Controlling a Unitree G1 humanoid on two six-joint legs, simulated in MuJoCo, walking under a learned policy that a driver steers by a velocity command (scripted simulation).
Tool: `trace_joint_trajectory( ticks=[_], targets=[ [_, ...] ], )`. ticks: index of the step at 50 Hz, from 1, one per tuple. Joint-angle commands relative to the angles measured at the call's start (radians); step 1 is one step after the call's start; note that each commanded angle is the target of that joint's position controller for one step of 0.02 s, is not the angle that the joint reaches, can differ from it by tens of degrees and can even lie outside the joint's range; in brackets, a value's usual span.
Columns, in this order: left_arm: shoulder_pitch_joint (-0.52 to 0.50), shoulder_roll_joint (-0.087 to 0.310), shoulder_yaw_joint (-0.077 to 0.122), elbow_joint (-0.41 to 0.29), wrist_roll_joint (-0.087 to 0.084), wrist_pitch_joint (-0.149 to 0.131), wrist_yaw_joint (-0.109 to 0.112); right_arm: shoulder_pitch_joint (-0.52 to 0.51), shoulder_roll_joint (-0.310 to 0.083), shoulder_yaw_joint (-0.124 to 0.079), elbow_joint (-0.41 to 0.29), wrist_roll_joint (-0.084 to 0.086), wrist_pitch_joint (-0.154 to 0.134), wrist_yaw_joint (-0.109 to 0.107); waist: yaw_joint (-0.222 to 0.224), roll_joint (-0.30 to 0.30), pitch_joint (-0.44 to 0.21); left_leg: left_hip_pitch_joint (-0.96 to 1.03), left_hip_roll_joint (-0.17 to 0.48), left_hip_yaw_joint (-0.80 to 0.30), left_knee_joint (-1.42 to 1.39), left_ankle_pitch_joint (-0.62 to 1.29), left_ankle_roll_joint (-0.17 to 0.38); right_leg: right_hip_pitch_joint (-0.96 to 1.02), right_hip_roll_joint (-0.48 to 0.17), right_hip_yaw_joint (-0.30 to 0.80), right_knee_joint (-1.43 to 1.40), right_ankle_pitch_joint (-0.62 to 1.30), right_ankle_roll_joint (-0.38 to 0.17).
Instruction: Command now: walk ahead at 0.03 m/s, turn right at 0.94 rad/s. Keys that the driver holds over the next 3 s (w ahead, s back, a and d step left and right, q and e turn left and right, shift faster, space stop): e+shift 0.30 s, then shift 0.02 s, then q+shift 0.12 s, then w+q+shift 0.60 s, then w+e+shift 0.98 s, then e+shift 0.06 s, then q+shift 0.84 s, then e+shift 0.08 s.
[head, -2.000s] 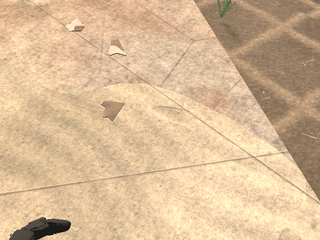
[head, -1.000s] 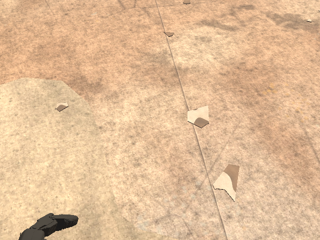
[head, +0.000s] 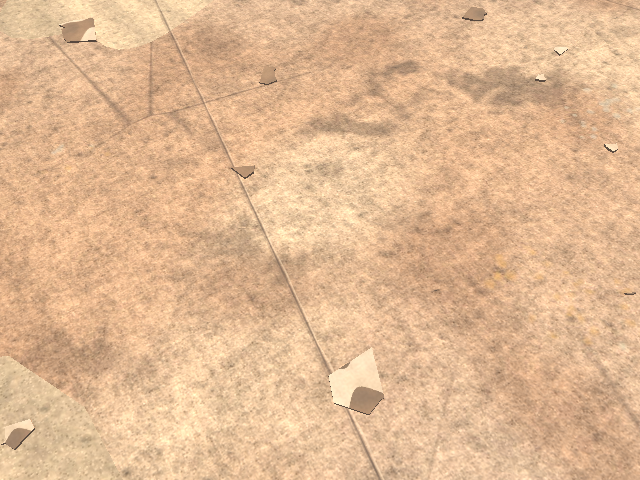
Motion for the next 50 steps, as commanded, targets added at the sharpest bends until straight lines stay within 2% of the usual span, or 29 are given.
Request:
trace_joint_trajectory(
  ticks=[1, 7, 11, 12, 13, 14, 15, 16, 17, 19, 22, 23, 24, 25, 27, 28, 29, 30, 31, 32, 33, 35, 36, 40, 45, 46, 48, 49, 50],
  targets=[
    [0.02, 0.168, 0.051, -0.066, 0.004, -0.007, 0.001, 0.005, -0.069, -0.015, -0.064, 0.005, -0.004, -0.005, 0.008, -0.098, -0.149, -0.05, -0.025, -0.031, -0.089, 0.02, 0.001, 0.203, -0.233, 0.377, -0.178, -0.038, -0.122],
    [0.002, 0.185, 0.06, -0.069, 0.015, -0.001, -0.012, -0.013, -0.094, -0.016, -0.072, 0.018, -0.019, -0.01, 0.019, -0.134, -0.132, 0.066, -0.089, -0.058, -0.274, 0.026, 0.036, 0.159, -0.198, 0.508, -0.19, -0.155, -0.095],
    [-0.067, 0.173, 0.057, -0.076, 0.003, -0.004, -0.019, 0.088, -0.112, -0.022, -0.047, 0.028, -0.033, -0.029, -0.042, -0.162, -0.12, 0.343, -0.118, -0.051, -0.569, 0.079, 0.075, 0.016, -0.13, 0.542, -0.191, -0.212, -0.008],
    [-0.066, 0.145, 0.048, -0.077, -0.007, -0.01, -0.015, 0.121, -0.152, -0.033, -0.04, 0.023, -0.038, -0.042, -0.058, -0.111, -0.12, 0.462, -0.037, -0.102, -0.72, 0.088, 0.095, -0.068, -0.064, 0.491, -0.15, -0.341, 0.051],
    [-0.027, 0.086, 0.035, -0.092, -0.024, -0.015, -0.01, 0.105, -0.262, -0.056, -0.066, 0.011, -0.036, -0.05, -0.037, 0.106, -0.157, 0.547, 0.231, -0.37, -0.833, -0.1, 0.176, -0.185, 0.057, 0.306, 0.09, -0.482, 0.117],
    [-0.009, 0.134, 0.048, -0.075, 0.012, -0.021, -0.001, -0.019, -0.284, -0.058, -0.098, -0.006, -0.033, -0.042, -0.014, 0.19, -0.083, 0.411, 0.38, -0.523, -0.9, -0.065, 0.253, -0.27, 0.121, 0.082, 0.391, -0.421, 0.133],
    [-0.035, 0.201, 0.064, -0.062, 0.034, -0.021, -0.005, -0.036, -0.19, -0.036, -0.105, -0.007, -0.028, -0.037, -0.004, 0.095, -0.074, 0.32, 0.353, -0.397, -0.853, 0.091, 0.275, -0.204, 0.009, 0.061, 0.537, -0.349, 0.141],
    [-0.004, 0.18, 0.06, -0.046, 0.034, -0.017, -0.017, -0.068, -0.13, -0.019, -0.108, -0.003, -0.028, -0.031, 0.024, 0.066, -0.073, 0.274, 0.269, -0.277, -0.801, 0.225, 0.251, -0.148, 0.009, 0.058, 0.612, -0.294, 0.129],
    [0.031, 0.152, 0.05, -0.03, 0.033, -0.009, -0.028, -0.073, -0.116, -0.014, -0.106, 0.001, -0.03, -0.023, 0.035, 0.068, -0.088, 0.276, 0.209, -0.198, -0.766, 0.321, 0.234, -0.123, 0.015, 0.06, 0.683, -0.258, 0.126],
    [0.054, 0.119, 0.031, -0.015, 0.013, -0.001, -0.039, -0.036, -0.12, -0.015, -0.099, 0.004, -0.037, -0.017, 0.015, 0.108, -0.097, 0.321, 0.169, -0.134, -0.721, 0.5, 0.241, -0.131, 0.032, 0.041, 0.723, -0.27, 0.134],
    [-0.024, 0.061, -0.004, -0.023, 0.004, 0.004, -0.019, 0.049, -0.111, -0.012, -0.055, 0.012, -0.05, -0.006, -0.034, 0.122, -0.099, 0.418, 0.163, -0.144, -0.685, 0.575, 0.245, -0.102, 0.026, 0.08, 0.479, -0.314, 0.141],
    [-0.014, 0.05, -0.018, -0.019, 0.014, 0.004, -0.018, 0.082, -0.13, -0.019, -0.037, 0.01, -0.049, 0.002, -0.039, 0.162, -0.133, 0.45, 0.14, -0.162, -0.717, 0.318, 0.235, -0.066, 0.0, 0.014, 0.366, -0.332, 0.135],
    [-0.034, 0.069, -0.018, -0.026, 0.026, 0.0, -0.022, 0.117, -0.173, -0.037, -0.021, 0.01, -0.037, 0.013, -0.06, 0.216, -0.118, 0.443, 0.121, -0.213, -0.757, 0.051, 0.243, -0.04, -0.017, -0.074, 0.297, -0.389, 0.13],
    [-0.063, 0.079, -0.02, -0.034, 0.027, -0.006, -0.024, 0.129, -0.186, -0.046, -0.014, 0.008, -0.023, 0.024, -0.07, 0.241, -0.08, 0.388, 0.114, -0.259, -0.786, -0.101, 0.245, 0.009, -0.013, -0.102, 0.206, -0.439, 0.124],
    [-0.047, 0.072, -0.025, -0.024, 0.018, -0.025, -0.012, 0.137, -0.2, -0.062, -0.003, 0.009, -0.001, 0.037, -0.041, 0.206, -0.021, 0.268, 0.097, -0.298, -0.786, -0.188, 0.237, 0.159, 0.004, -0.122, -0.022, -0.382, 0.09],
    [0.023, 0.057, -0.029, 0.004, 0.019, -0.041, 0.002, 0.114, -0.2, -0.068, -0.002, 0.02, 0.0, 0.033, 0.017, 0.141, 0.002, 0.165, 0.056, -0.281, -0.754, -0.205, 0.211, 0.303, 0.003, -0.137, -0.194, -0.226, 0.062],
    [0.148, 0.092, -0.022, 0.043, 0.022, -0.063, 0.018, 0.063, -0.176, -0.07, -0.019, 0.021, -0.009, 0.021, 0.088, 0.077, 0.004, -0.036, -0.01, -0.241, -0.687, -0.179, 0.143, 0.552, -0.049, -0.092, -0.263, -0.145, 0.032],
    [0.251, 0.177, -0.004, 0.07, 0.024, -0.081, 0.035, 0.034, -0.079, -0.051, -0.053, 0.033, -0.025, 0.021, 0.128, -0.158, -0.045, -0.248, -0.096, -0.109, -0.367, -0.195, 0.098, 0.751, -0.316, 0.165, -0.348, -0.402, 0.002],
    [0.18, 0.263, 0.015, 0.044, 0.032, -0.087, 0.045, -0.04, -0.063, -0.04, -0.106, 0.037, -0.044, 0.021, 0.12, -0.221, 0.011, -0.438, -0.104, -0.028, -0.175, -0.088, 0.097, 0.641, -0.535, 0.467, -0.391, -0.62, -0.071],
    [0.141, 0.207, 0.006, 0.049, 0.045, -0.099, 0.049, -0.105, -0.116, -0.048, -0.13, 0.027, -0.052, 0.033, 0.095, -0.13, 0.058, -0.431, -0.003, -0.087, -0.08, 0.008, 0.112, 0.535, -0.552, 0.458, -0.382, -0.634, -0.108],
    [0.064, 0.138, -0.014, 0.038, 0.038, -0.115, 0.043, -0.065, -0.123, -0.056, -0.102, 0.033, -0.054, 0.05, 0.042, -0.112, 0.071, -0.43, 0.002, -0.09, -0.029, 0.077, 0.107, 0.523, -0.485, 0.361, -0.379, -0.558, -0.077],
    [0.029, 0.099, -0.026, 0.028, 0.028, -0.135, 0.04, 0.021, -0.138, -0.067, -0.05, 0.016, -0.042, 0.076, 0.009, -0.145, 0.019, -0.388, 0.009, -0.035, 0.075, 0.141, 0.082, 0.515, -0.402, 0.171, -0.387, -0.384, -0.034],
    [0.05, 0.093, -0.028, 0.038, 0.024, -0.142, 0.039, 0.023, -0.13, -0.065, -0.048, 0.006, -0.035, 0.087, 0.012, -0.14, 0.02, -0.394, 0.021, -0.017, 0.125, 0.165, 0.077, 0.498, -0.384, 0.107, -0.391, -0.327, -0.03],
    [0.138, 0.095, -0.025, 0.087, 0.027, -0.164, 0.02, -0.062, -0.096, -0.049, -0.088, 0.002, -0.025, 0.111, 0.025, -0.113, 0.075, -0.46, 0.052, 0.009, 0.183, 0.247, 0.078, 0.453, -0.366, -0.055, -0.419, -0.203, -0.019],
    [0.182, 0.095, -0.028, 0.141, 0.03, -0.179, 0.023, -0.221, -0.069, -0.017, -0.152, -0.005, -0.027, 0.136, 0.048, -0.087, 0.152, -0.365, 0.072, 0.15, -0.075, 0.302, 0.135, 0.429, -0.348, -0.244, -0.466, 0.025, -0.001],
    [0.194, 0.105, -0.027, 0.154, 0.03, -0.178, 0.025, -0.241, -0.055, -0.008, -0.163, -0.004, -0.027, 0.137, 0.047, -0.083, 0.154, -0.32, 0.059, 0.189, -0.133, 0.282, 0.161, 0.444, -0.351, -0.28, -0.447, 0.18, 0.005],
    [0.197, 0.141, -0.023, 0.164, 0.031, -0.174, 0.032, -0.205, -0.051, 0.0, -0.162, 0.004, -0.025, 0.124, 0.005, -0.106, 0.082, -0.134, -0.022, 0.275, -0.215, 0.226, 0.221, 0.487, -0.358, -0.346, -0.301, 0.844, 0.022],
    [0.199, 0.172, -0.016, 0.167, 0.035, -0.162, 0.037, -0.131, -0.073, -0.007, -0.145, 0.009, -0.026, 0.114, -0.046, -0.135, 0.014, -0.045, -0.07, 0.293, -0.217, 0.165, 0.243, 0.529, -0.375, -0.353, -0.161, 1.125, 0.027],
    [0.181, 0.212, -0.005, 0.162, 0.041, -0.143, 0.041, 0.018, -0.108, -0.023, -0.11, 0.014, -0.03, 0.104, -0.128, -0.161, -0.082, 0.117, -0.113, 0.285, -0.213, 0.077, 0.267, 0.518, -0.4, -0.35, 0.05, 1.267, 0.021]
  ],
)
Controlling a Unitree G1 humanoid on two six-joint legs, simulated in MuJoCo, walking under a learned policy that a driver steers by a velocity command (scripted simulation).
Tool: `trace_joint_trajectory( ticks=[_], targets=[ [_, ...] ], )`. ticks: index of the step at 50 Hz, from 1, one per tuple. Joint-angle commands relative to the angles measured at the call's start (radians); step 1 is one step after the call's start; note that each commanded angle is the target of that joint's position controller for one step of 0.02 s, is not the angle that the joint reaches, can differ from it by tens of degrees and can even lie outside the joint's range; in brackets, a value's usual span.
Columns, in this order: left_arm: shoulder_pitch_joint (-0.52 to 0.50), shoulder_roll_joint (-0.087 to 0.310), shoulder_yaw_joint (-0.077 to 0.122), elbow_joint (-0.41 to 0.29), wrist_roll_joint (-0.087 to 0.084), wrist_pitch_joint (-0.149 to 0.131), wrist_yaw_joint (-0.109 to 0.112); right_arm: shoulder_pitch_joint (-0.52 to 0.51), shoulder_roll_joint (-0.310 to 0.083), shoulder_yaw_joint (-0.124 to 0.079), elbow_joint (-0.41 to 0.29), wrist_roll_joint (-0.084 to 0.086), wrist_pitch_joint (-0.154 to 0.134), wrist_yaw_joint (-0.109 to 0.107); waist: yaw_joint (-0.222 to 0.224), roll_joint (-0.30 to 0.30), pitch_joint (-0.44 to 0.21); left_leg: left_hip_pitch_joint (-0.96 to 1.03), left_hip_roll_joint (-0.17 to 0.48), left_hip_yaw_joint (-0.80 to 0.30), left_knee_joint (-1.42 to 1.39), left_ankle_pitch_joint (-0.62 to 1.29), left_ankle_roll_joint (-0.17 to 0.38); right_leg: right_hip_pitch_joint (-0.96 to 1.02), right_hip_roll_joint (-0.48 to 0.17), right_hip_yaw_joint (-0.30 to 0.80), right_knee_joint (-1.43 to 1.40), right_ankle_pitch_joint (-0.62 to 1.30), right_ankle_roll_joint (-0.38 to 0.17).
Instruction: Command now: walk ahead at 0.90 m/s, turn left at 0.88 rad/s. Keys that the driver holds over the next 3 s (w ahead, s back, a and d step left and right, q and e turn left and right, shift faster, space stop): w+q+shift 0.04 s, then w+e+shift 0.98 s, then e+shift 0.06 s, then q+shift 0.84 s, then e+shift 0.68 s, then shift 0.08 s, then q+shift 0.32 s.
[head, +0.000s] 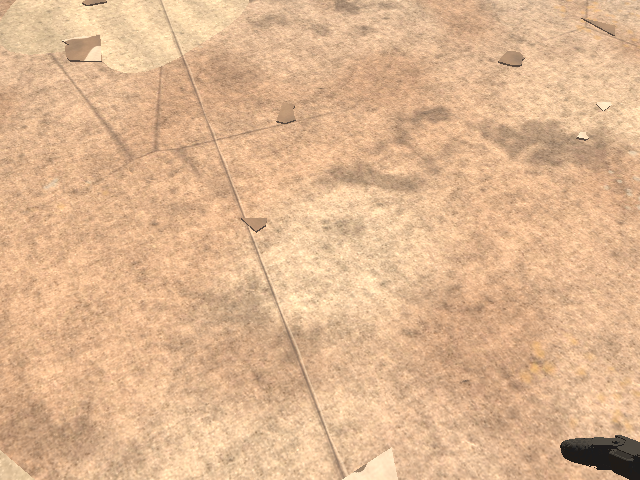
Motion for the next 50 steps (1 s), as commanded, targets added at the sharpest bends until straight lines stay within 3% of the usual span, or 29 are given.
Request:
trace_joint_trajectory(
  ticks=[1, 2, 3, 4, 6, 7, 10, 14, 18, 21, 23, 24, 25, 26, 27, 28, 29, 32, 35, 38, 41, 43, 44, 45, 46, 47, 48, 49, 50],
  targets=[
    [-0.07, 0.256, 0.059, -0.079, 0.004, 0.016, 0.01, 0.329, -0.119, -0.041, 0.021, 0.01, -0.023, -0.028, -0.247, -0.148, -0.161, 0.585, -0.169, 0.053, -0.041, -0.156, 0.085, -0.287, -0.25, 0.031, 0.608, 1.593, -0.152],
    [-0.084, 0.233, 0.053, -0.089, 0.004, 0.011, 0.0, 0.485, -0.191, -0.076, 0.084, -0.001, -0.025, -0.05, -0.307, -0.073, -0.232, 0.886, -0.143, -0.081, -0.148, -0.185, 0.107, -0.519, -0.193, 0.04, 0.935, 1.209, -0.127],
    [-0.069, 0.057, 0.008, -0.172, -0.023, -0.009, -0.029, 0.364, -0.297, -0.099, 0.073, -0.01, -0.013, -0.064, -0.154, 0.282, -0.247, 1.143, 0.177, -0.689, -0.371, -0.46, 0.215, -1.019, 0.033, 0.087, 1.36, 0.084, -0.063],
    [-0.147, 0.118, 0.007, -0.216, -0.024, -0.035, -0.03, 0.407, -0.288, -0.099, 0.039, -0.002, -0.009, -0.067, -0.213, 0.117, -0.397, 1.161, 0.259, -0.951, -0.522, -0.498, 0.236, -1.083, 0.038, 0.325, 1.455, 0.143, -0.092],
    [-0.187, 0.112, 0.001, -0.2, -0.049, -0.04, -0.021, 0.376, -0.197, -0.075, 0.097, -0.012, -0.034, -0.089, -0.142, -0.047, -0.121, 0.854, 0.258, -0.722, -0.565, -0.275, 0.154, -1.085, -0.061, 0.318, 1.352, 0.235, -0.115],
    [-0.187, 0.094, -0.006, -0.186, -0.032, -0.027, -0.026, 0.324, -0.147, -0.056, 0.1, -0.019, -0.057, -0.093, -0.1, -0.095, -0.074, 0.704, 0.22, -0.617, -0.572, -0.231, 0.117, -1.019, -0.098, 0.336, 1.273, 0.235, -0.124],
    [-0.105, 0.063, -0.007, -0.126, -0.025, 0.046, -0.052, 0.28, -0.071, -0.023, 0.124, -0.006, -0.116, -0.087, -0.017, -0.033, 0.04, 0.464, 0.154, -0.388, -0.675, -0.147, 0.04, -0.918, -0.117, 0.382, 1.152, 0.258, -0.123],
    [-0.272, 0.043, -0.006, -0.152, -0.049, 0.054, -0.065, 0.331, -0.056, -0.014, 0.164, 0.008, -0.152, -0.068, -0.06, 0.02, 0.148, 0.498, 0.036, -0.084, -0.744, 0.314, -0.106, -1.021, -0.046, 0.313, 0.878, 0.475, -0.14],
    [-0.368, 0.014, -0.023, -0.17, -0.047, 0.031, -0.085, 0.357, -0.04, 0.008, 0.186, 0.019, -0.169, -0.086, -0.075, 0.03, 0.105, 0.625, 0.03, 0.06, -0.759, 0.79, -0.158, -0.935, 0.022, 0.139, 0.603, 0.673, -0.177],
    [-0.292, 0.055, -0.016, -0.135, -0.043, 0.035, -0.088, 0.342, -0.096, 0.001, 0.189, 0.019, -0.168, -0.127, -0.013, 0.092, 0.004, 0.799, 0.083, 0.098, -0.625, 1.28, -0.196, -0.779, 0.11, 0.068, 0.495, 0.695, -0.207],
    [-0.079, 0.134, 0.013, -0.072, -0.038, 0.052, -0.077, 0.287, -0.153, -0.017, 0.174, 0.004, -0.135, -0.16, 0.115, 0.128, -0.103, 0.846, 0.122, 0.09, -0.329, 1.528, -0.209, -0.567, 0.183, 0.054, 0.492, 0.571, -0.229],
    [0.137, 0.184, 0.039, -0.011, -0.036, 0.059, -0.069, 0.21, -0.178, -0.026, 0.15, -0.01, -0.115, -0.168, 0.228, 0.129, -0.17, 0.767, 0.137, 0.073, -0.051, 1.538, -0.205, -0.372, 0.178, 0.107, 0.485, 0.5, -0.271],
    [0.349, 0.223, 0.07, 0.038, -0.048, 0.063, -0.052, 0.096, -0.197, -0.039, 0.134, -0.006, -0.095, -0.165, 0.368, 0.046, -0.191, 0.601, 0.059, 0.087, 0.469, 1.144, -0.194, -0.194, 0.094, 0.236, 0.368, 0.485, -0.373],
    [0.288, 0.19, 0.067, 0.077, -0.069, 0.075, -0.038, -0.024, -0.019, 0.009, 0.087, -0.026, -0.113, -0.13, 0.28, -0.244, -0.058, 0.18, -0.155, 0.025, 0.879, -0.17, -0.172, -0.108, 0.064, 0.332, 0.448, 0.504, -0.385],
    [0.117, 0.224, 0.06, 0.016, -0.031, 0.065, -0.039, 0.151, 0.091, 0.048, 0.002, -0.006, -0.129, -0.119, 0.035, -0.242, -0.134, -0.122, -0.137, -0.164, 1.048, -0.321, -0.193, -0.003, -0.059, 0.736, 0.454, 0.568, -0.533],
    [0.061, 0.224, 0.071, -0.035, -0.023, 0.067, -0.025, 0.194, 0.034, 0.061, -0.041, -0.008, -0.155, -0.105, 0.033, -0.168, -0.255, -0.2, -0.103, -0.308, 0.973, -0.28, -0.179, 0.042, -0.214, 1.096, 0.146, 0.061, -0.614],
    [0.01, 0.152, 0.062, -0.05, -0.015, 0.065, -0.015, 0.151, -0.044, 0.056, -0.023, -0.026, -0.172, -0.095, 0.0, 0.069, -0.1, -0.175, -0.039, -0.306, 0.805, -0.169, -0.149, -0.17, -0.203, 1.117, -0.007, -0.14, -0.542],
    [-0.065, 0.149, 0.05, -0.054, -0.024, 0.021, -0.011, 0.118, -0.056, 0.063, -0.027, -0.062, -0.112, -0.095, -0.106, 0.151, 0.086, 0.008, 0.052, -0.266, 0.512, -0.152, -0.195, -0.609, -0.077, 0.886, -0.043, 0.007, -0.456],
    [-0.085, 0.18, 0.063, -0.07, -0.031, -0.009, -0.02, -0.013, -0.037, 0.081, -0.084, -0.035, -0.088, -0.084, -0.075, 0.071, 0.114, 0.212, 0.09, -0.186, 0.143, 0.029, -0.236, -0.826, 0.034, 0.693, -0.081, 0.231, -0.422],
    [-0.05, 0.189, 0.08, -0.069, -0.05, -0.01, -0.037, -0.112, 0.001, 0.094, -0.115, 0.005, -0.09, -0.08, 0.014, -0.011, 0.064, 0.342, 0.046, -0.148, -0.14, 0.271, -0.227, -0.745, 0.079, 0.638, -0.043, 0.39, -0.346],
    [-0.016, 0.206, 0.095, -0.072, -0.045, 0.0, -0.038, -0.112, -0.036, 0.079, -0.117, 0.005, -0.101, -0.088, 0.043, -0.06, 0.011, 0.37, 0.0, -0.158, -0.292, 0.26, -0.208, -0.537, 0.047, 0.676, 0.073, 0.557, -0.297],
    [-0.037, 0.24, 0.104, -0.081, -0.033, 0.001, -0.035, 0.037, -0.107, 0.044, -0.074, 0.004, -0.114, -0.105, -0.035, -0.052, -0.102, 0.544, -0.05, -0.159, -0.33, 0.112, -0.186, -0.453, 0.049, 0.677, 0.297, 0.781, -0.253],
    [-0.091, 0.259, 0.107, -0.093, -0.032, -0.005, -0.04, 0.228, -0.15, 0.021, -0.03, 0.0, -0.122, -0.117, -0.155, -0.029, -0.205, 0.761, -0.024, -0.166, -0.309, 0.053, -0.17, -0.519, 0.087, 0.637, 0.528, 0.798, -0.226],
    [-0.143, 0.182, 0.085, -0.129, -0.034, -0.019, -0.038, 0.475, -0.23, -0.014, 0.008, -0.022, -0.127, -0.138, -0.265, 0.051, -0.342, 1.011, 0.16, -0.336, -0.296, -0.255, -0.139, -0.679, 0.13, 0.568, 0.855, 0.586, -0.214],
    [-0.073, 0.018, 0.041, -0.195, -0.078, -0.023, -0.037, 0.473, -0.318, -0.035, 0.011, -0.064, -0.12, -0.138, -0.174, 0.372, -0.441, 1.195, 0.45, -0.895, -0.514, -0.588, -0.062, -0.99, 0.225, 0.454, 1.139, -0.046, -0.184],
    [-0.088, 0.075, 0.029, -0.198, -0.059, -0.006, -0.03, 0.367, -0.275, -0.043, 0.008, -0.044, -0.108, -0.132, -0.129, 0.36, -0.362, 1.107, 0.452, -1.054, -0.594, -0.727, -0.023, -1.134, 0.127, 0.408, 1.249, 0.05, -0.2],
    [-0.178, 0.127, 0.039, -0.189, -0.034, 0.01, -0.031, 0.285, -0.161, -0.022, -0.008, -0.034, -0.103, -0.127, -0.139, 0.194, -0.22, 0.978, 0.394, -0.846, -0.572, -0.646, -0.038, -1.161, 0.064, 0.373, 1.236, 0.151, -0.199],
    [-0.23, 0.129, 0.04, -0.194, -0.02, 0.018, -0.044, 0.267, -0.105, -0.01, 0.01, -0.03, -0.099, -0.121, -0.133, 0.087, -0.134, 0.865, 0.34, -0.654, -0.557, -0.417, -0.055, -1.137, 0.028, 0.358, 1.185, 0.204, -0.19],
    [-0.281, 0.117, 0.04, -0.208, -0.009, 0.029, -0.061, 0.296, -0.083, -0.004, 0.042, -0.031, -0.1, -0.12, -0.13, 0.061, -0.086, 0.799, 0.289, -0.511, -0.56, -0.239, -0.078, -1.117, 0.002, 0.359, 1.157, 0.213, -0.184]
  ],
)
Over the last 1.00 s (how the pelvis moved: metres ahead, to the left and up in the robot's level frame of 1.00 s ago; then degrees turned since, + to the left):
0.22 0.04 -0.03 1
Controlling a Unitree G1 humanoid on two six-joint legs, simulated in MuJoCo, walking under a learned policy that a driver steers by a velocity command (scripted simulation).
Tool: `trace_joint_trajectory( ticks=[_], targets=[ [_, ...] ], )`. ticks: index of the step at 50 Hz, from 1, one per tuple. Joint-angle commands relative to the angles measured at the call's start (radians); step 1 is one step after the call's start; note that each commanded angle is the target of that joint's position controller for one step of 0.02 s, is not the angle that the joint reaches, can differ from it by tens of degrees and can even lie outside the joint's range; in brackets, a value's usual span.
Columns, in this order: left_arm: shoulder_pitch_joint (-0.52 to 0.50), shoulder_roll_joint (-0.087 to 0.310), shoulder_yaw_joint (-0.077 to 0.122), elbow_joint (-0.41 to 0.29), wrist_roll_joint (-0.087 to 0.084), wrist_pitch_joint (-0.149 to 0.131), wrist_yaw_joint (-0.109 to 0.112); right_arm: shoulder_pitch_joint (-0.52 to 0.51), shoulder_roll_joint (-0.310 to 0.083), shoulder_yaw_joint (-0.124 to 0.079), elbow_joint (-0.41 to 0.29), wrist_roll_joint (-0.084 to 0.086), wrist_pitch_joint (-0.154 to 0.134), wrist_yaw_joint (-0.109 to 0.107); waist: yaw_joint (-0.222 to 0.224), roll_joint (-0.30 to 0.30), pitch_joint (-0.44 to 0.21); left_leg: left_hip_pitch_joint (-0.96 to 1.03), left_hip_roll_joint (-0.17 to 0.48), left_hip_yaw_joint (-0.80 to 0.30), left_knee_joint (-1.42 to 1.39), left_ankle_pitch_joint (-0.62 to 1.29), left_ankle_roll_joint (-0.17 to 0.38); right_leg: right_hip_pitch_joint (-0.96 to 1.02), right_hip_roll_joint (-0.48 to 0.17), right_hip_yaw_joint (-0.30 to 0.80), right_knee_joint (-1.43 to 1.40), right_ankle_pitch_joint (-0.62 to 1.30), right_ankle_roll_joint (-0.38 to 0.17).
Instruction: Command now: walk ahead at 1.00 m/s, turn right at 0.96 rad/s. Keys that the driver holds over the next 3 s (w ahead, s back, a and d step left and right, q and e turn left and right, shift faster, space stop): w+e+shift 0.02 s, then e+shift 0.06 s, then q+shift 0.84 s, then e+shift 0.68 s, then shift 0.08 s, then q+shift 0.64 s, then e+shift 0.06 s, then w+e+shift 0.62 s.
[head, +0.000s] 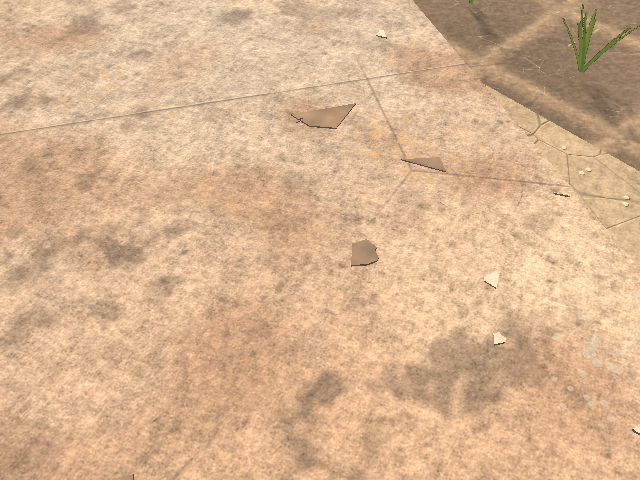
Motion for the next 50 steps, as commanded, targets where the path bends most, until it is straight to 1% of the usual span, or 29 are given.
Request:
trace_joint_trajectory(
  ticks=[1, 3, 5, 8, 9, 11, 12, 13, 14, 15, 16, 17, 18, 19, 20, 23, 26, 29, 32, 33, 34, 35, 36, 37, 39, 41, 43, 46, 50],
  targets=[
    [-0.139, -0.017, -0.024, -0.147, 0.028, 0.011, -0.036, 0.215, -0.077, -0.038, 0.04, 0.005, -0.008, -0.001, -0.102, 0.147, -0.053, 0.414, 0.253, -0.292, -0.314, -0.116, 0.122, -0.453, -0.139, 0.0, 0.076, 0.08, 0.013],
    [-0.174, -0.055, -0.037, -0.182, 0.025, 0.038, -0.042, 0.25, -0.03, -0.026, 0.087, 0.027, -0.026, 0.012, -0.071, 0.139, -0.001, 0.385, 0.246, -0.139, -0.288, 0.37, 0.109, -0.486, -0.149, -0.03, 0.069, 0.061, 0.03],
    [-0.238, -0.07, -0.053, -0.239, 0.036, 0.037, -0.042, 0.241, -0.041, -0.028, 0.104, 0.039, -0.046, 0.021, -0.051, 0.14, 0.025, 0.324, 0.223, -0.032, -0.305, 0.689, 0.116, -0.461, -0.13, -0.051, -0.067, 0.104, 0.043],
    [-0.249, -0.096, -0.081, -0.24, 0.025, 0.015, -0.068, 0.154, -0.077, -0.031, 0.111, 0.04, -0.059, 0.026, -0.004, 0.138, 0.047, 0.118, 0.116, 0.121, -0.375, 0.678, 0.106, -0.125, -0.058, -0.115, -0.542, 0.338, 0.05],
    [-0.234, -0.098, -0.083, -0.216, 0.024, 0.009, -0.072, 0.19, -0.105, -0.035, 0.128, 0.047, -0.061, 0.03, -0.009, 0.134, 0.034, 0.087, 0.12, 0.113, -0.383, 0.709, 0.119, 0.01, -0.016, -0.157, -0.596, 0.408, 0.046],
    [-0.141, -0.059, -0.076, -0.163, 0.04, 0.007, -0.057, 0.225, -0.164, -0.046, 0.159, 0.068, -0.051, 0.031, 0.039, 0.138, -0.01, 0.145, 0.134, 0.092, -0.274, 0.872, 0.136, 0.174, 0.021, -0.154, -0.664, 0.408, 0.016],
    [-0.032, -0.035, -0.069, -0.116, 0.057, -0.002, -0.044, 0.24, -0.168, -0.044, 0.173, 0.077, -0.04, 0.026, 0.092, 0.124, -0.061, 0.177, 0.119, 0.082, -0.117, 0.906, 0.124, 0.286, 0.01, -0.132, -0.723, 0.46, -0.014],
    [0.045, -0.007, -0.062, -0.08, 0.079, -0.014, -0.029, 0.26, -0.165, -0.04, 0.18, 0.089, -0.032, 0.021, 0.129, 0.111, -0.102, 0.151, 0.083, 0.076, 0.078, 0.801, 0.104, 0.401, -0.047, -0.097, -0.803, 0.59, -0.029],
    [0.073, 0.062, -0.051, -0.072, 0.099, -0.024, -0.01, 0.317, -0.111, -0.03, 0.159, 0.091, -0.024, 0.021, 0.104, -0.023, -0.206, 0.022, -0.012, 0.101, 0.409, 0.165, 0.079, 0.588, -0.282, 0.056, -0.718, 1.161, -0.061],
    [0.08, 0.093, -0.046, -0.116, 0.075, -0.028, -0.004, 0.521, -0.011, -0.013, 0.166, 0.118, -0.002, 0.005, 0.018, -0.161, -0.493, -0.084, -0.108, -0.061, 0.792, -0.499, 0.073, 0.812, -0.623, 0.345, -0.557, 1.832, -0.196],
    [0.056, 0.089, -0.027, -0.131, 0.004, -0.013, 0.007, 0.488, -0.096, -0.035, 0.171, 0.113, 0.02, -0.014, 0.052, -0.072, -0.562, -0.105, -0.102, -0.15, 0.863, -0.421, 0.072, 0.747, -0.605, 0.311, -0.617, 1.739, -0.234],
    [-0.057, 0.039, -0.038, -0.148, -0.014, -0.004, 0.019, 0.432, -0.109, -0.041, 0.157, 0.093, 0.03, -0.016, 0.005, -0.047, -0.422, -0.171, -0.048, -0.099, 0.817, -0.335, 0.063, 0.6, -0.549, 0.231, -0.71, 1.383, -0.213],
    [-0.115, -0.028, -0.056, -0.141, -0.014, -0.002, 0.027, 0.365, -0.105, -0.045, 0.151, 0.064, 0.04, -0.013, -0.018, -0.009, -0.269, -0.201, -0.007, -0.059, 0.726, -0.288, 0.055, 0.457, -0.475, 0.16, -0.781, 1.136, -0.165],
    [-0.129, -0.055, -0.065, -0.128, -0.011, -0.002, 0.038, 0.341, -0.091, -0.05, 0.153, 0.047, 0.055, -0.005, -0.041, -0.028, -0.16, -0.187, 0.003, -0.049, 0.68, -0.256, 0.041, 0.338, -0.424, 0.097, -0.835, 1.062, -0.134],
    [-0.14, -0.062, -0.066, -0.123, -0.01, 0.0, 0.047, 0.365, -0.067, -0.053, 0.16, 0.035, 0.077, 0.005, -0.07, -0.042, -0.119, -0.13, 0.001, -0.031, 0.665, -0.227, 0.024, 0.228, -0.405, 0.029, -0.888, 0.999, -0.122],
    [-0.169, -0.053, -0.054, -0.118, 0.002, -0.014, 0.05, 0.359, -0.006, -0.062, 0.131, 0.041, 0.111, 0.011, -0.119, -0.051, -0.127, -0.074, -0.003, -0.004, 0.627, -0.158, 0.015, 0.108, -0.396, -0.088, -0.943, 0.883, -0.124],
    [-0.223, -0.079, -0.055, -0.12, 0.01, -0.016, 0.049, 0.275, 0.017, -0.061, 0.08, 0.039, 0.127, 0.022, -0.131, -0.115, -0.096, -0.043, 0.034, 0.014, 0.419, -0.009, 0.036, 0.039, -0.363, -0.205, -0.955, 0.645, -0.077],
    [-0.202, -0.049, -0.037, -0.114, 0.013, -0.007, 0.045, 0.188, -0.003, -0.065, 0.035, 0.036, 0.138, 0.048, -0.099, -0.123, -0.092, 0.019, 0.026, 0.047, 0.259, 0.059, 0.058, 0.037, -0.39, -0.238, -0.928, 0.413, -0.043],
    [-0.167, -0.012, -0.015, -0.106, 0.005, 0.016, 0.036, 0.142, -0.029, -0.076, -0.006, 0.033, 0.139, 0.054, -0.082, -0.088, -0.072, 0.064, 0.001, 0.082, 0.142, -0.017, 0.084, 0.059, -0.441, -0.239, -0.836, 0.278, -0.001],
    [-0.156, -0.008, -0.01, -0.101, 0.001, 0.025, 0.035, 0.153, -0.033, -0.08, -0.007, 0.029, 0.133, 0.052, -0.09, -0.054, -0.067, 0.109, -0.014, 0.086, 0.074, -0.008, 0.099, 0.05, -0.427, -0.259, -0.762, 0.202, 0.032],
    [-0.104, -0.016, -0.006, -0.084, 0.01, 0.04, 0.031, 0.201, -0.061, -0.089, 0.011, 0.021, 0.121, 0.046, -0.098, 0.053, -0.064, 0.172, -0.017, 0.024, -0.022, 0.03, 0.122, 0.024, -0.375, -0.289, -0.604, 0.067, 0.081],
    [-0.044, -0.05, -0.012, -0.098, 0.022, 0.063, 0.023, 0.211, -0.183, -0.113, -0.003, 0.021, 0.105, 0.029, -0.074, 0.358, -0.01, 0.175, 0.189, -0.318, -0.183, 0.327, 0.18, -0.126, -0.241, -0.36, -0.297, -0.259, 0.154],
    [-0.099, -0.071, -0.027, -0.172, 0.024, 0.087, 0.03, 0.243, -0.289, -0.141, -0.027, 0.03, 0.103, 0.029, -0.09, 0.402, -0.055, 0.232, 0.31, -0.644, -0.26, 0.466, 0.351, -0.322, -0.075, -0.172, -0.122, -0.402, 0.189],
    [-0.135, -0.051, -0.031, -0.172, 0.026, 0.092, 0.036, 0.258, -0.269, -0.147, -0.025, 0.042, 0.112, 0.026, -0.114, 0.257, -0.094, 0.262, 0.29, -0.608, -0.29, 0.269, 0.372, -0.351, -0.103, -0.071, -0.051, -0.324, 0.183],
    [-0.172, -0.038, -0.025, -0.161, 0.011, 0.074, 0.042, 0.13, -0.188, -0.124, -0.045, 0.042, 0.131, 0.016, -0.066, 0.174, -0.032, 0.192, 0.166, -0.442, -0.279, 0.103, 0.302, -0.333, -0.134, -0.027, -0.12, -0.111, 0.165],
    [-0.149, -0.024, -0.02, -0.143, 0.028, 0.073, 0.042, 0.068, -0.135, -0.111, -0.074, 0.054, 0.135, 0.014, -0.052, 0.175, -0.074, 0.175, 0.101, -0.371, -0.252, 0.211, 0.266, -0.265, -0.119, -0.039, -0.134, -0.028, 0.164],
    [-0.146, -0.039, -0.025, -0.143, 0.023, 0.082, 0.038, 0.094, -0.143, -0.115, -0.072, 0.056, 0.129, 0.02, -0.058, 0.11, -0.111, 0.205, 0.087, -0.377, -0.231, 0.277, 0.26, -0.248, -0.101, -0.028, -0.17, -0.022, 0.169],
    [-0.172, -0.049, -0.032, -0.157, 0.014, 0.087, 0.041, 0.121, -0.171, -0.128, -0.072, 0.05, 0.131, 0.02, -0.082, 0.112, -0.106, 0.239, 0.073, -0.441, -0.239, 0.168, 0.261, -0.261, -0.079, -0.007, -0.282, -0.02, 0.173],
    [-0.124, -0.043, -0.033, -0.125, 0.007, 0.092, 0.048, 0.108, -0.12, -0.101, -0.07, 0.033, 0.127, 0.018, -0.094, 0.145, -0.126, 0.215, 0.093, -0.406, -0.251, 0.149, 0.263, -0.166, -0.094, -0.039, -0.36, -0.011, 0.155]
  ],
)
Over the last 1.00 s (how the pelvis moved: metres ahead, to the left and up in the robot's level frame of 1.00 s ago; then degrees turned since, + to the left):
0.92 0.07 0.03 -31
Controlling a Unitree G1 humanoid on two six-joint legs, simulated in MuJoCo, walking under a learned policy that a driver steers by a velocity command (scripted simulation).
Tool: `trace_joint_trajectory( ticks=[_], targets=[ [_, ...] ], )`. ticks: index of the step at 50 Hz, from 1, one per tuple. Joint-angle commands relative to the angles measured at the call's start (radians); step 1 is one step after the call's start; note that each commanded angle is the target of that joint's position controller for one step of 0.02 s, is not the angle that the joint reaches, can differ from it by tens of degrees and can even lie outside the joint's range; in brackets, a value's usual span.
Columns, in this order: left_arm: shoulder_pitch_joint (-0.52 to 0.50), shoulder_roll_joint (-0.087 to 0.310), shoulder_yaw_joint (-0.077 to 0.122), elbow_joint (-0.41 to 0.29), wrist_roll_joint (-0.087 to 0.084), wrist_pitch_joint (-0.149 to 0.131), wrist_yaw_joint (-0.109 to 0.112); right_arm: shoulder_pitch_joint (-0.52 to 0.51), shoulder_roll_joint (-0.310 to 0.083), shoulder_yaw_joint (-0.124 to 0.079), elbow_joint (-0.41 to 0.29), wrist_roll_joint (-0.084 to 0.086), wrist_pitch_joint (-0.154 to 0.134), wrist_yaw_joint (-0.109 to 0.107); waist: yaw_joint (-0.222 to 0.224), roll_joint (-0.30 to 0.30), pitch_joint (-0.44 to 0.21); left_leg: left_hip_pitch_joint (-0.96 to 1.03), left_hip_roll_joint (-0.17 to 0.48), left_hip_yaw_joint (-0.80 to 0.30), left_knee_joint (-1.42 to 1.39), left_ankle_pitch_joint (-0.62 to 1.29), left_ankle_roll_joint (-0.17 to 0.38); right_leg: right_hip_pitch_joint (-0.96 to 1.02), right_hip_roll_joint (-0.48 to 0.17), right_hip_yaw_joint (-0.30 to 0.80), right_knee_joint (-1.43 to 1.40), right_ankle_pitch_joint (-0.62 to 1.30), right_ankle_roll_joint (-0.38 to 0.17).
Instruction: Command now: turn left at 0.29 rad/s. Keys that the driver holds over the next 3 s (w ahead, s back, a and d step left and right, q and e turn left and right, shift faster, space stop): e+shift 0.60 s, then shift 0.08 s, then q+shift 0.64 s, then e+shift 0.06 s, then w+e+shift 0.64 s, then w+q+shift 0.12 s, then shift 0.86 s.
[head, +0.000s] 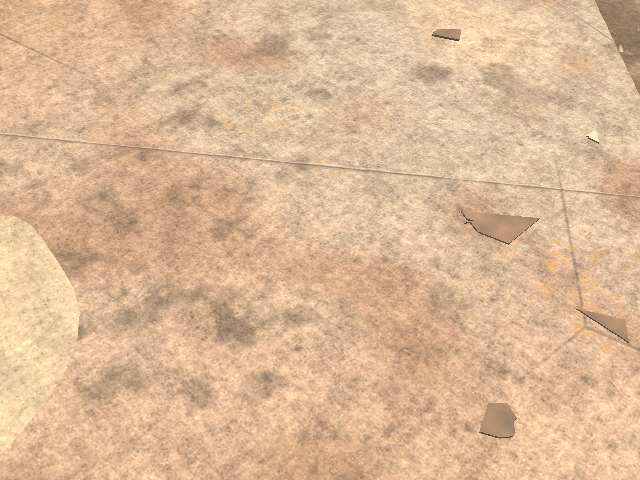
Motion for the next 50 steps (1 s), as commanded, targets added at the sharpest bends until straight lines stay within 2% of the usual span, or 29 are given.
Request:
trace_joint_trajectory(
  ticks=[1, 4, 8, 9, 10, 11, 12, 14, 16, 21, 24, 26, 27, 28, 29, 30, 31, 32, 35, 37, 39, 41, 43, 45, 46, 47, 48, 49, 50],
  targets=[
    [0.027, 0.058, 0.01, -0.041, -0.006, -0.005, 0.004, 0.029, -0.097, -0.017, -0.048, -0.014, -0.015, -0.003, -0.024, 0.126, -0.158, 0.163, 0.283, -0.252, -0.147, 0.041, 0.119, 0.038, -0.013, -0.028, -0.055, -0.006, -0.017],
    [0.055, 0.04, 0.0, -0.018, -0.015, -0.002, -0.007, -0.002, -0.045, 0.018, -0.029, -0.026, -0.022, -0.004, -0.016, 0.129, -0.145, 0.086, 0.288, -0.219, -0.173, -0.042, 0.109, 0.202, -0.009, -0.048, -0.194, -0.027, -0.047],
    [0.088, 0.072, 0.009, -0.014, -0.015, -0.018, -0.019, -0.013, -0.12, 0.006, 0.0, -0.008, -0.02, -0.03, 0.022, 0.081, -0.065, 0.052, 0.286, -0.177, -0.086, -0.035, 0.063, 0.312, 0.038, -0.037, -0.48, 0.083, -0.104],
    [0.087, 0.103, 0.013, -0.025, -0.003, -0.029, -0.019, -0.011, -0.112, 0.007, -0.004, -0.004, -0.023, -0.036, 0.016, 0.008, -0.057, 0.046, 0.245, -0.132, 0.007, -0.036, 0.024, 0.31, -0.036, 0.101, -0.57, 0.123, -0.13],
    [0.065, 0.205, 0.039, -0.039, -0.005, -0.038, -0.02, -0.017, -0.084, 0.013, -0.035, 0.0, -0.025, -0.036, -0.018, -0.155, -0.039, -0.033, 0.089, 0.026, 0.158, -0.158, -0.034, 0.288, -0.215, 0.375, -0.637, 0.3, -0.203],
    [0.1, 0.23, 0.058, -0.028, -0.006, -0.037, -0.03, -0.07, -0.088, 0.014, -0.05, -0.006, -0.027, -0.042, 0.021, -0.225, 0.0, -0.087, 0.02, 0.106, 0.274, -0.323, -0.065, 0.251, -0.316, 0.517, -0.667, 0.456, -0.295],
    [0.145, 0.21, 0.06, -0.021, -0.006, -0.037, -0.032, -0.093, -0.096, 0.01, -0.056, -0.009, -0.029, -0.04, 0.046, -0.175, -0.016, -0.134, 0.03, 0.064, 0.429, -0.395, -0.075, 0.291, -0.309, 0.534, -0.672, 0.487, -0.332],
    [0.102, 0.186, 0.066, -0.024, -0.015, -0.025, -0.024, -0.08, -0.072, 0.012, -0.042, -0.002, -0.028, -0.031, 0.013, -0.089, -0.027, -0.169, 0.06, 0.036, 0.527, -0.332, -0.097, 0.318, -0.199, 0.41, -0.629, 0.45, -0.285],
    [0.081, 0.167, 0.071, -0.035, -0.02, -0.016, -0.024, -0.079, -0.055, 0.018, -0.04, -0.006, -0.028, -0.025, 0.012, -0.096, -0.069, -0.181, 0.064, 0.05, 0.504, -0.296, -0.119, 0.376, -0.123, 0.357, -0.595, 0.483, -0.248],
    [0.15, 0.185, 0.097, -0.033, -0.018, -0.002, -0.029, -0.15, -0.04, 0.034, -0.067, 0.009, -0.037, -0.028, 0.073, -0.124, -0.117, -0.161, 0.045, 0.05, 0.309, -0.31, -0.133, 0.463, -0.095, 0.451, -0.566, 0.418, -0.245],
    [0.109, 0.201, 0.107, -0.05, -0.015, 0.001, -0.037, -0.107, -0.063, 0.031, -0.057, 0.015, -0.05, -0.04, 0.057, -0.15, -0.132, -0.037, 0.021, 0.043, 0.176, -0.303, -0.113, 0.409, -0.079, 0.515, -0.562, 0.417, -0.218],
    [0.049, 0.199, 0.107, -0.066, -0.02, 0.0, -0.041, -0.034, -0.073, 0.028, -0.036, 0.016, -0.059, -0.052, 0.01, -0.153, -0.129, 0.122, 0.015, 0.046, -0.007, -0.23, -0.099, 0.313, -0.037, 0.525, -0.552, 0.341, -0.164],
    [0.021, 0.185, 0.103, -0.076, -0.028, -0.002, -0.039, 0.012, -0.092, 0.022, -0.021, 0.011, -0.066, -0.062, -0.019, -0.135, -0.125, 0.246, 0.055, 0.029, -0.147, -0.149, -0.087, 0.219, 0.008, 0.498, -0.527, 0.221, -0.113],
    [0.067, 0.124, 0.087, -0.082, -0.03, -0.006, -0.035, 0.009, -0.17, 0.007, -0.025, 0.002, -0.069, -0.072, 0.012, 0.018, -0.142, 0.364, 0.257, -0.147, -0.255, -0.229, -0.038, 0.094, 0.096, 0.388, -0.397, -0.059, -0.053],
    [0.106, 0.095, 0.083, -0.095, -0.025, -0.009, -0.028, -0.072, -0.252, -0.003, -0.064, -0.007, -0.061, -0.067, 0.035, 0.239, -0.121, 0.354, 0.513, -0.432, -0.302, -0.265, 0.072, -0.074, 0.234, 0.133, -0.148, -0.224, -0.017],
    [0.073, 0.197, 0.102, -0.083, 0.013, -0.006, -0.027, -0.077, -0.2, 0.005, -0.055, -0.019, -0.055, -0.06, 0.031, 0.149, -0.068, 0.243, 0.536, -0.366, -0.263, -0.083, 0.131, -0.076, 0.116, 0.091, 0.02, -0.182, -0.009],
    [0.073, 0.202, 0.107, -0.069, 0.013, -0.003, -0.036, -0.092, -0.127, 0.026, -0.058, -0.016, -0.056, -0.054, 0.049, 0.097, -0.055, 0.194, 0.47, -0.264, -0.22, 0.055, 0.125, -0.024, 0.1, 0.088, 0.097, -0.131, -0.016],
    [0.1, 0.178, 0.101, -0.051, 0.011, 0.005, -0.045, -0.111, -0.096, 0.035, -0.055, -0.013, -0.058, -0.047, 0.066, 0.086, -0.041, 0.168, 0.399, -0.154, -0.189, 0.159, 0.103, 0.0, 0.099, 0.08, 0.164, -0.084, -0.016],
    [0.103, 0.136, 0.075, -0.041, -0.009, 0.019, -0.064, -0.05, -0.098, 0.034, -0.032, -0.014, -0.067, -0.043, 0.041, 0.15, -0.062, 0.228, 0.332, -0.043, -0.131, 0.403, 0.099, -0.006, 0.11, 0.043, 0.201, -0.065, 0.001],
    [0.044, 0.102, 0.054, -0.054, -0.012, 0.021, -0.053, 0.019, -0.101, 0.033, 0.005, -0.008, -0.075, -0.036, 0.006, 0.156, -0.069, 0.284, 0.339, -0.061, -0.107, 0.466, 0.116, 0.004, 0.126, 0.078, 0.089, -0.08, 0.0],
    [0.029, 0.053, 0.024, -0.042, -0.013, 0.027, -0.041, -0.005, -0.069, 0.05, 0.024, -0.003, -0.083, -0.026, 0.021, 0.179, -0.083, 0.273, 0.314, -0.056, -0.107, 0.422, 0.099, 0.127, 0.087, 0.054, -0.157, -0.081, -0.006],
    [-0.01, 0.068, 0.019, -0.046, -0.015, 0.029, -0.02, 0.024, -0.138, 0.026, 0.046, -0.004, -0.069, -0.011, -0.006, 0.254, -0.055, 0.253, 0.279, -0.101, -0.082, 0.45, 0.097, 0.205, 0.102, -0.063, -0.312, -0.106, -0.008],
    [0.021, 0.09, 0.021, -0.039, -0.021, 0.02, -0.001, 0.063, -0.185, 0.003, 0.067, 0.006, -0.054, 0.003, 0.012, 0.238, -0.057, 0.268, 0.286, -0.166, -0.027, 0.579, 0.086, 0.247, 0.116, -0.066, -0.46, -0.001, -0.025],
    [0.086, 0.126, 0.027, -0.021, -0.012, -0.008, 0.015, 0.038, -0.176, -0.004, 0.057, 0.024, -0.053, 0.002, 0.046, 0.172, -0.111, 0.155, 0.26, -0.187, 0.025, 0.431, 0.018, 0.459, 0.033, 0.002, -0.636, 0.205, -0.057],
    [0.121, 0.18, 0.036, -0.022, 0.007, -0.021, 0.026, 0.034, -0.116, 0.009, 0.035, 0.033, -0.058, 0.0, 0.053, 0.039, -0.16, 0.003, 0.208, -0.134, 0.132, 0.157, -0.028, 0.62, -0.147, 0.126, -0.64, 0.287, -0.101],
    [0.069, 0.273, 0.057, -0.025, -0.004, -0.013, 0.028, 0.039, -0.047, 0.026, 0.0, 0.037, -0.057, -0.003, 0.031, -0.228, -0.111, -0.165, 0.047, 0.074, 0.269, -0.317, -0.065, 0.582, -0.349, 0.279, -0.631, 0.59, -0.227],
    [0.071, 0.194, 0.045, -0.036, -0.005, -0.014, 0.021, 0.037, -0.12, 0.004, 0.025, 0.01, -0.041, -0.013, 0.065, -0.18, -0.114, -0.154, 0.091, 0.109, 0.525, -0.515, -0.076, 0.52, -0.412, 0.265, -0.604, 0.725, -0.319],
    [0.021, 0.12, 0.02, -0.053, -0.006, -0.017, 0.018, 0.06, -0.133, -0.011, 0.048, 0.008, -0.028, -0.01, 0.028, -0.104, -0.081, -0.155, 0.108, 0.094, 0.623, -0.482, -0.079, 0.472, -0.364, 0.182, -0.608, 0.734, -0.316],
    [-0.04, 0.081, 0.007, -0.067, -0.003, -0.015, 0.019, 0.083, -0.125, -0.016, 0.067, 0.007, -0.015, -0.004, -0.001, -0.083, -0.048, -0.15, 0.124, 0.094, 0.666, -0.423, -0.091, 0.433, -0.304, 0.096, -0.609, 0.688, -0.276]
  ],
)
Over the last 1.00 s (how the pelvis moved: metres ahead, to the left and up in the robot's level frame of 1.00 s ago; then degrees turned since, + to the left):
0.36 0.08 0.01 25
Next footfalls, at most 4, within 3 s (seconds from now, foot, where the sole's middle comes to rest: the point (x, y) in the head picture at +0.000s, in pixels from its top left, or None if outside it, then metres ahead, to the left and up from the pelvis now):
0.18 right None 0.05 -0.12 -0.77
0.56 left None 0.08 0.07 -0.77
0.92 right None -0.03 -0.11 -0.77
1.30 left None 0.05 0.11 -0.77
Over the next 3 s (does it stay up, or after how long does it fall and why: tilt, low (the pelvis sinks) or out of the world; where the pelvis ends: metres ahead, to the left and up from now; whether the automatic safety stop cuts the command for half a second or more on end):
stays up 0.70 -0.34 0.01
